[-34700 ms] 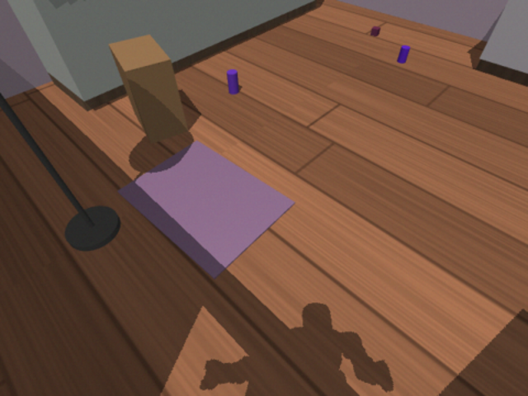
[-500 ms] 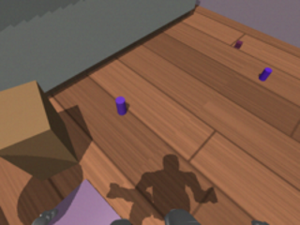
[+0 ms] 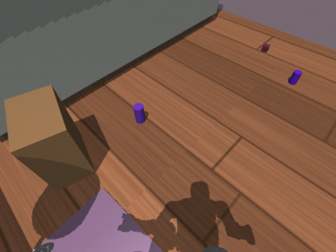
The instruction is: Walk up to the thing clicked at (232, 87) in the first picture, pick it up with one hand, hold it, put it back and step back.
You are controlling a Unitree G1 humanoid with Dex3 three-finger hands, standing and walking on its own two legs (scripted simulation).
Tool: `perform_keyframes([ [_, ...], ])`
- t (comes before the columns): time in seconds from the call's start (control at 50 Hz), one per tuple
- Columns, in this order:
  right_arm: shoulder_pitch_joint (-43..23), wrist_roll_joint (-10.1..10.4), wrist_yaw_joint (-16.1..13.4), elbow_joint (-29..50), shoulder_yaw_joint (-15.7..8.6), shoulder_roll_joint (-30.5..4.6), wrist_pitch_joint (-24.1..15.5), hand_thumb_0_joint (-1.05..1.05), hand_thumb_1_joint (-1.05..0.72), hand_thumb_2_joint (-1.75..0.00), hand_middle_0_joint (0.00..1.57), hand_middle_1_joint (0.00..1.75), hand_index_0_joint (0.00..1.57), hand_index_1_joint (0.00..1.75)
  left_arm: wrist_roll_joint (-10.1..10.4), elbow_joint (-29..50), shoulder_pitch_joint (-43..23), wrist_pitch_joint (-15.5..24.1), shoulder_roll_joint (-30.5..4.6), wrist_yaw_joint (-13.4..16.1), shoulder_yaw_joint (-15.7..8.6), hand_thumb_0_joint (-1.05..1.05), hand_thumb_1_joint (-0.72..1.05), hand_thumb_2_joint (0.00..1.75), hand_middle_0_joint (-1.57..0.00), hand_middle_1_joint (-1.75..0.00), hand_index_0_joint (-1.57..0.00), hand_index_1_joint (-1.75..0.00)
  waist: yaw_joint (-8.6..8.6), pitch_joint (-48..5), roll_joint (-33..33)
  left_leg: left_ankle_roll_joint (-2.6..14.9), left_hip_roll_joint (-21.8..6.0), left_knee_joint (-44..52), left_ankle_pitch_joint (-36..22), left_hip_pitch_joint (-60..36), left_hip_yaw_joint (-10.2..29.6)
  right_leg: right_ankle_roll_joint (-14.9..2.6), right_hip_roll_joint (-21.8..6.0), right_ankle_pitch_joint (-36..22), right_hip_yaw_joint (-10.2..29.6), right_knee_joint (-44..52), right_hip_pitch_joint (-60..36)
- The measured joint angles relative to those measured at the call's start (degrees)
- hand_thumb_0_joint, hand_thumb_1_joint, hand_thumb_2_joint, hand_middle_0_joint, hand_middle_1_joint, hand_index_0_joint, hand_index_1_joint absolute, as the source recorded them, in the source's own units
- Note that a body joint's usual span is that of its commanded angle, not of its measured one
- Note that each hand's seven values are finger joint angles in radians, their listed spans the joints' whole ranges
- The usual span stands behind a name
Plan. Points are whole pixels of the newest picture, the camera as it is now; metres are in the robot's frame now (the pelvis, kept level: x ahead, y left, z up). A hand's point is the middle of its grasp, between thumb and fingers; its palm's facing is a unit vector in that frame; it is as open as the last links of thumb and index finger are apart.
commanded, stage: step back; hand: left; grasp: from the side
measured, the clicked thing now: (139, 113) +1.10 +0.26 -0.68
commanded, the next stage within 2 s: stand in 0.78 s
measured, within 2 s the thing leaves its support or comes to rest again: neither
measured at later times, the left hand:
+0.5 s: hand out of the picture +0.07 +0.25 -0.13, palm faces +0.08 -0.92 -0.39, open 7.4 cm
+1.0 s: hand (73, 233) +0.19 +0.28 -0.13, palm faces +0.04 -0.94 -0.34, open 7.4 cm
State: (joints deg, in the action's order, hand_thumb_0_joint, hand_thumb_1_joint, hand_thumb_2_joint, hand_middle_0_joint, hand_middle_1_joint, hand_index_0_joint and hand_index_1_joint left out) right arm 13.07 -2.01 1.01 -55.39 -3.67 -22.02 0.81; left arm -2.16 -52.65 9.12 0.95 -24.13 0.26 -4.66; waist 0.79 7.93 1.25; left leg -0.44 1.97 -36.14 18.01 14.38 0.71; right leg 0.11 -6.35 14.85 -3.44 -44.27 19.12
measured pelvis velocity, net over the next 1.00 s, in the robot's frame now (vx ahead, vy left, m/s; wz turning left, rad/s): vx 0.11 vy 0.02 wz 0.05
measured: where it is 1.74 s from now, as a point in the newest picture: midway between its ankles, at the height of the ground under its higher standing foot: outside the picture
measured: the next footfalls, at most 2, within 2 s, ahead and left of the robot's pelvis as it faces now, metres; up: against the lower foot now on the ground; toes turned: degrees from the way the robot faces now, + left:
right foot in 0.24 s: +0.10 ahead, -0.12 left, +0.00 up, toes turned +0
left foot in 0.56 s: +0.11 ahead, +0.13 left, +0.00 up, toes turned +3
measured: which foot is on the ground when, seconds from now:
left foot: down 0.00-0.26, up 0.28-0.54, down 0.56-1.00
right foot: down 0.00-0.00, up 0.02-0.22, down 0.24-1.00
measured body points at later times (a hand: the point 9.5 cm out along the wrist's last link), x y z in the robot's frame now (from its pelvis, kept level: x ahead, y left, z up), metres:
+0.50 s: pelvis +0.04 -0.02 +0.01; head +0.07 -0.04 +0.46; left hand +0.07 +0.29 -0.10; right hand +0.14 -0.32 -0.12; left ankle +0.05 +0.13 -0.70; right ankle +0.06 -0.12 -0.72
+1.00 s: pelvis +0.11 +0.02 +0.02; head +0.14 +0.03 +0.47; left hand +0.18 +0.32 -0.11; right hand +0.24 -0.27 -0.10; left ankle +0.07 +0.13 -0.72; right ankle +0.07 -0.12 -0.72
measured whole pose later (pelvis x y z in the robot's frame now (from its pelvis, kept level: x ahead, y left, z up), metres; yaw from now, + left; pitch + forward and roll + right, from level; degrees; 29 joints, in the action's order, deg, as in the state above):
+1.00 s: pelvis +0.11 +0.02 +0.02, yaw +3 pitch -1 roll +0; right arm 3.0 0.0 -0.4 -60.3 -0.6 -19.0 -1.4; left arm -0.2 -61.0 5.1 1.9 -20.4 0.3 -0.2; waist 1.1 4.0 0.5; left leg 0.6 0.3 -26.6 17.0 8.8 -0.5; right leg 0.9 -2.5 13.2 -1.7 -26.1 7.4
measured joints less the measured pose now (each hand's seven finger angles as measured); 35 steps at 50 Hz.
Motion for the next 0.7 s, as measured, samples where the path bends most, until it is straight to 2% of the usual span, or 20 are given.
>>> perform_keyframes([
  [0.02, 0.49, -0.14, -0.03, -0.07, -0.17, 0.62, -0.28, 0.01, -0.9, -0.9, 0.2, 0.3, 0.2, 0.3, 0.3, -0.3, -0.25, -0.57, -0.29, 0.12, -0.1, 0.0, 0.9, 0.9, -0.21, -0.3, -0.2, -0.3, 0.0, 0.1, 1.29, 0.31, 0.92, -0.06, -0.09, -0.58, -0.53, -0.69, -0.15, 3.34, 1.79, -3.45, 1.16],
  [0.06, 1.96, 0.05, 0.19, -0.36, -0.11, 0.94, 0.15, 0.01, -0.9, -0.9, 0.2, 0.3, 0.2, 0.3, 0.26, -1.32, 0.41, -1.48, 0.11, -0.14, 0.19, 0.0, 0.9, 0.9, -0.21, -0.3, -0.2, -0.3, -0.93, -2.37, 0.94, 1.59, 0.68, -0.46, 1.17, -0.25, 0.0, -1.41, 2.21, 12.14, 3.25, -9.29, 3.63],
  [0.1, 3.03, -0.13, 0.2, -0.85, -0.01, 0.98, 0.63, 0.01, -0.9, -0.9, 0.2, 0.3, 0.2, 0.3, 0.55, -2.05, 1.15, -1.79, 0.52, -1.06, 0.47, 0.0, 0.9, 0.9, -0.2, -0.3, -0.2, -0.3, -1.46, -4.35, -0.14, 2.54, -0.27, 0.48, 2.64, -0.65, 0.75, -1.69, 3.89, 14.56, 2.81, -11.62, 4.56],
  [0.14, 3.62, -0.32, 0.02, -0.85, 0.33, 0.96, 0.2, 0.01, -0.9, -0.9, 0.2, 0.3, 0.2, 0.3, 0.85, -2.2, 1.86, -1.35, 0.64, -1.74, 0.48, 0.0, 0.9, 0.9, -0.2, -0.3, -0.2, -0.3, -1.42, -5.49, -0.66, 2.53, -0.92, 2.58, 0.4, -1.06, 1.01, -1.72, 4.4, 12.65, 2.47, -8.72, 4.39],
  [0.18, 3.42, -0.33, -0.01, -0.63, 0.48, 0.97, -0.64, 0.01, -0.9, -0.9, 0.2, 0.3, 0.2, 0.3, 0.88, -2.5, 2.07, -0.72, 0.54, -1.98, 0.35, 0.0, 0.9, 0.9, -0.2, -0.3, -0.2, -0.3, -1.47, -5.34, -0.67, 1.49, -1.11, 3.11, -0.62, -1.04, 1.22, -1.48, 4.37, 11.19, 2.53, -3.21, 3.03],
  [0.22, 2.8, -0.26, 0.06, -0.23, 0.67, 0.94, -0.79, 0.01, -0.9, -0.9, 0.2, 0.3, 0.2, 0.3, 0.75, -3.05, 2.27, -0.36, 0.44, -1.88, 0.18, 0.0, 0.9, 0.9, -0.2, -0.3, -0.2, -0.3, -1.41, -5.07, -0.41, 0.55, -1.15, 2.21, 0.18, -0.6, 1.14, -1.36, 4.52, 9.78, 2.7, 3.59, 0.68],
  [0.24, 2.32, -0.13, 0.08, -0.1, 0.75, 0.68, -0.58, 0.01, -0.9, -0.9, 0.2, 0.3, 0.2, 0.3, 0.63, -3.49, 2.28, -0.12, 0.73, -1.64, 0.12, 0.0, 0.9, 0.9, -0.2, -0.3, -0.2, -0.3, -1.25, -4.78, -0.95, 0.19, -1.68, 0.92, 1.07, -0.19, 1.26, -1.16, 5.13, 6.44, 2.47, 6.55, -0.51],
  [0.28, 1.46, 0.38, -0.39, -0.18, 0.73, -0.11, 0.18, 0.01, -0.9, -0.9, 0.2, 0.3, 0.2, 0.3, 0.09, -4.29, 2.18, 0.56, 2.28, -1.06, 0.34, 0.0, 0.91, 0.9, -0.2, -0.3, -0.2, -0.3, -1.24, -3.92, -4.06, 0.9, -3.33, -3.26, 4.32, 0.89, 3.71, -1.61, 7.32, 2.03, 0.59, 8.49, -2.19],
  [0.32, 0.96, 0.61, -1.01, -0.63, 0.86, 0.19, 0.7, 0.01, -0.9, -0.9, 0.2, 0.3, 0.2, 0.3, -0.39, -4.36, 2.87, 1.17, 3.1, -0.92, 0.67, 0.0, 0.9, 0.9, -0.2, -0.3, -0.2, -0.3, -0.09, -4.56, -4.14, 1.14, -1.48, -8.46, 9.17, 3.24, 5.29, -2.24, 7.33, 1.96, 0.48, 8.47, -2.19],
  [0.36, 0.23, 0.83, -1.08, -0.85, 1.11, 0.26, 0.5, 0.01, -0.9, -0.9, 0.2, 0.3, 0.2, 0.3, -0.37, -4.5, 3.3, 1.3, 3.77, -0.92, 0.93, 0.0, 0.9, 0.9, -0.21, -0.3, -0.2, -0.3, 0.97, -4.47, -3.46, 1.04, -0.1, -12.05, 10.75, 4.98, 4.67, -2.81, 6.54, 1.83, 0.99, 9.09, -2.78],
  [0.44, -0.91, 1.04, -0.99, -0.93, 1.06, -0.68, -0.11, 0.01, -0.9, -0.9, 0.2, 0.3, 0.2, 0.3, -0.07, -4.87, 3.37, 1.85, 5.27, -0.86, 1.67, 0.0, 0.9, 0.9, -0.21, -0.3, -0.2, -0.3, 1.65, -3.98, -4.33, 1.07, -0.25, -12.44, 8.34, 6.89, 5.17, -2.28, 5.83, 0.91, 0.16, 11.45, -4.55],
  [0.52, -1.89, 0.84, -0.81, -1.35, 0.97, -0.72, -0.22, 0.01, -0.91, -0.9, 0.2, 0.3, 0.2, 0.3, 0.01, -4.83, 2.92, 1.68, 5.07, -0.98, 1.95, 0.0, 0.9, 0.9, -0.21, -0.3, -0.2, -0.3, 1.85, -3.65, -3.95, 0.66, -1.91, -5.84, 6.35, 5.49, 3.07, -1.45, 4.86, 1.46, -0.55, 10.8, -4.7],
  [0.56, -2.2, 0.72, -0.73, -1.7, 0.94, -0.47, -0.53, 0.01, -0.91, -0.9, 0.2, 0.3, 0.2, 0.3, 0.3, -4.67, 2.4, 1.44, 4.52, -0.92, 2.08, 0.01, 0.9, 0.9, -0.21, -0.3, -0.2, -0.3, 1.49, -3.33, -3.45, 0.73, -2.43, 0.31, 2.7, 3.06, 1.51, 0.08, 4.08, -0.97, -1.2, 9.04, -4.2],
  [0.58, -2.6, 0.61, -0.81, -2.08, 0.87, 0.0, -0.7, 0.01, -0.91, -0.9, 0.2, 0.3, 0.2, 0.3, 0.46, -4.61, 2.08, 1.33, 4.03, -0.82, 2.13, 0.01, 0.9, 0.9, -0.21, -0.3, -0.2, -0.3, 1.39, -2.88, -2.57, 0.4, -1.97, 2.37, -1.8, 2.03, 1.12, 0.27, 3.39, -0.12, -1.09, 7.66, -4.08],
  [0.6, -3.14, 0.47, -0.89, -2.5, 0.86, 0.75, -0.8, 0.01, -0.91, -0.9, 0.2, 0.3, 0.2, 0.3, 0.6, -4.65, 1.85, 1.18, 3.48, -0.66, 2.14, 0.01, 0.9, 0.9, -0.21, -0.3, -0.2, -0.3, 1.6, -2.39, -1.13, 0.16, -1.18, 2.98, -2.68, 1.17, 0.35, 0.25, 2.53, 1.03, -0.33, 6.51, -4.08],
  [0.62, -3.45, 0.26, -0.9, -2.68, 0.95, 1.42, -0.91, 0.01, -0.91, -0.9, 0.2, 0.3, 0.2, 0.3, 0.81, -4.72, 1.88, 0.97, 3.1, -0.53, 2.2, 0.01, 0.9, 0.9, -0.21, -0.3, -0.2, -0.3, 1.86, -2.52, -0.04, 0.12, -0.74, 3.33, -2.31, 0.66, -0.44, -0.08, 2.09, 1.67, 0.53, 5.85, -3.88],
  [0.66, -3.71, 0.36, -0.66, -2.73, 1.37, 2.07, -1.06, 0.01, -0.91, -0.9, 0.2, 0.3, 0.2, 0.3, 1.38, -5.3, 1.88, 0.56, 2.9, -0.43, 2.45, 0.01, 0.9, 0.9, -0.21, -0.3, -0.2, -0.3, 1.62, -3.68, -0.03, 0.32, -1.32, 2.67, -0.75, 0.81, -0.59, -0.72, 3.29, 6.42, 1.36, 6.5, -4.2],
  [0.68, -3.98, 0.39, -0.51, -2.85, 1.55, 2.27, -0.96, 0.01, -0.9, -0.9, 0.2, 0.3, 0.2, 0.3, 1.5, -5.68, 1.71, 0.53, 2.8, -0.42, 2.62, 0.01, 0.9, 0.9, -0.21, -0.3, -0.2, -0.3, 1.48, -4.06, -0.25, 0.37, -1.74, 2.23, -0.03, 0.78, -0.51, -0.97, 3.96, 7.32, 1.48, 8.6, -5.17],
  [0.7, -4.42, 0.46, -0.46, -3.07, 1.71, 2.39, -0.77, 0.01, -0.9, -0.9, 0.2, 0.3, 0.2, 0.3, 1.48, -6.07, 1.41, 0.66, 2.84, -0.39, 2.72, 0.01, 0.9, 0.9, -0.21, -0.3, -0.2, -0.3, 1.41, -4.2, -0.64, 0.32, -2.26, 1.94, 0.53, 0.56, -0.43, -0.45, 4.51, 5.99, 1.45, 10.1, -6.0],
])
